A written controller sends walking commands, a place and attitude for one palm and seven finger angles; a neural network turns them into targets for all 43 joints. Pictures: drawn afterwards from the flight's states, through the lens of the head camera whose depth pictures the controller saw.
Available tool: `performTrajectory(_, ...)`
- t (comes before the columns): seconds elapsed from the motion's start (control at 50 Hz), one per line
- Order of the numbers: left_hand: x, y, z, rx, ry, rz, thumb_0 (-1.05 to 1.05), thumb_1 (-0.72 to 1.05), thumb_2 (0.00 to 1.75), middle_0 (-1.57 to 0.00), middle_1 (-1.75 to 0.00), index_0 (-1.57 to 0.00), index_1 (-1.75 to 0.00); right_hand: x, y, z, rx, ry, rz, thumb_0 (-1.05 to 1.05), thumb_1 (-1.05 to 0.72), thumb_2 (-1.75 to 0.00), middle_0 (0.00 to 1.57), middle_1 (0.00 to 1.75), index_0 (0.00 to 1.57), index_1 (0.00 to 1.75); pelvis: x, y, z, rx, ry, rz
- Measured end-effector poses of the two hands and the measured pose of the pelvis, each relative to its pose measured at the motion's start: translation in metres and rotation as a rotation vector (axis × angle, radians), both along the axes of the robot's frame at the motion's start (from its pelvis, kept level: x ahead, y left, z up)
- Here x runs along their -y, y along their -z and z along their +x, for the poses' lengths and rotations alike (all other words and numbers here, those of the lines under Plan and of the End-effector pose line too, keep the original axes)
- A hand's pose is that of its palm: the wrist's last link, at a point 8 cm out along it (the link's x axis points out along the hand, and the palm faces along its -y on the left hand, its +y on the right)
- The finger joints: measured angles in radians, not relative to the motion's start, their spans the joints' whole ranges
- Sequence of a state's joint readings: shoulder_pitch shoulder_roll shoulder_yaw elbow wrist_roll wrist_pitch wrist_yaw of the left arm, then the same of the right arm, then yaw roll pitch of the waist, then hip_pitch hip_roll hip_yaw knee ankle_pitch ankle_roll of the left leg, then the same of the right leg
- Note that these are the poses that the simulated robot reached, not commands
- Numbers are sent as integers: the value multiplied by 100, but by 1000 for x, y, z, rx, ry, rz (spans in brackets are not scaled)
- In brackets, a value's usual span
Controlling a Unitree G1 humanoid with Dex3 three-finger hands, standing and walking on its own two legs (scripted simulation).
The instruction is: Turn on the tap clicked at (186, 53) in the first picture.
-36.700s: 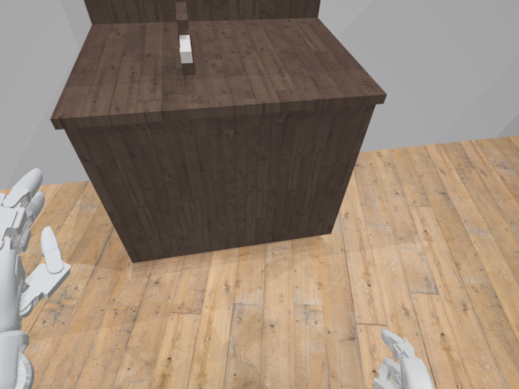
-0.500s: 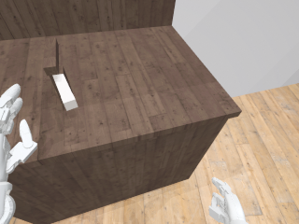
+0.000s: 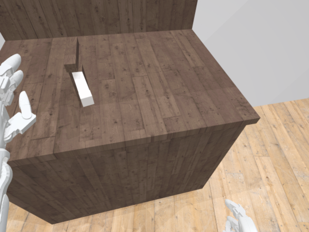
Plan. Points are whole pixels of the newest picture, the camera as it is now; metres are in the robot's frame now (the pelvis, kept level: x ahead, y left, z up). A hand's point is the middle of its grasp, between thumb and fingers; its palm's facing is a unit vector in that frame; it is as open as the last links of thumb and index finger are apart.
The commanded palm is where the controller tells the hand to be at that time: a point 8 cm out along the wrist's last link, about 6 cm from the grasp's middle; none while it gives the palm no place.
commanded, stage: turn the palm inward beside the body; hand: left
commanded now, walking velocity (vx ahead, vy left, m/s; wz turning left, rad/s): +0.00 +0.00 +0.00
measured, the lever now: (86, 98) +0.38 +0.23 +0.13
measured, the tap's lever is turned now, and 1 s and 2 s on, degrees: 13 13 13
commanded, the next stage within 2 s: none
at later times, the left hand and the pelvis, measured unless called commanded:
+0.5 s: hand (55, 152) +0.21 +0.22 +0.17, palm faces +0.51 -0.81 -0.29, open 7.4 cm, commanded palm +0.15 +0.25 +0.18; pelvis -0.01 -0.06 -0.01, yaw +3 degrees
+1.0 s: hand (54, 153) +0.20 +0.22 +0.17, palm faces +0.50 -0.84 -0.21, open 7.4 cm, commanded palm +0.15 +0.25 +0.19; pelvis +0.01 -0.04 -0.01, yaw +3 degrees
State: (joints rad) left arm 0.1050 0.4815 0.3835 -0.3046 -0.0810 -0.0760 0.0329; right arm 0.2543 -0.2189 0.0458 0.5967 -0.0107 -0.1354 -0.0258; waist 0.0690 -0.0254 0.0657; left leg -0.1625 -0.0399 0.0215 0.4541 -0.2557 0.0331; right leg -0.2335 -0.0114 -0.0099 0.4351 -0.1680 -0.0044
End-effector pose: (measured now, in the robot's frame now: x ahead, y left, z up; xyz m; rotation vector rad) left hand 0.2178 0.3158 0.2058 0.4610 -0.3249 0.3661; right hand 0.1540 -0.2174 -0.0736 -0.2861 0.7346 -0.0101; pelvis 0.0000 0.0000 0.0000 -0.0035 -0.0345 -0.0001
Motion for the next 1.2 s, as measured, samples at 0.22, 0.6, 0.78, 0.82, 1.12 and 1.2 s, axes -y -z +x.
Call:
performTrajectory(0.22, 48, 44, -43, -155, -34, -151, 1, 90, 89, -21, -30, -21, -30, 17, 5, 20, 105, -3, 66, 1, -91, -90, 20, 30, 20, 30, 22, 9, -8, 8, -3, 20)
performTrajectory(0.6, 67, 31, -52, -125, -167, -180, 1, 89, 89, -21, -30, -21, -30, 49, 16, 55, 140, 8, 72, 1, -91, -90, 20, 30, 20, 30, 60, 14, 3, 0, -47, 10)
performTrajectory(0.78, 62, 37, -60, -123, -174, -214, 1, 89, 89, -21, -30, -21, -30, 51, 18, 56, 132, 6, 37, 1, -91, -90, 20, 29, 20, 30, 51, 14, 13, -10, -52, 11)
performTrajectory(0.82, 62, 37, -60, -117, -165, -221, 1, 90, 89, -21, -30, -21, -30, 46, 17, 56, 137, 0, 38, 1, -91, -90, 20, 29, 20, 30, 48, 14, 14, -10, -54, 12)
performTrajectory(1.12, 59, 31, -62, -128, -153, -282, 1, 90, 89, -21, -30, -21, -30, -1, 6, 67, 199, -59, 106, 1, -91, -90, 20, 30, 20, 30, 33, 11, 13, 3, -54, 7)
performTrajectory(1.2, 58, 31, -66, -132, -160, -299, 1, 90, 89, -21, -30, -21, -30, -7, 3, 71, 211, -72, 109, 1, -91, -90, 20, 30, 20, 30, 31, 10, 13, 9, -56, 6)
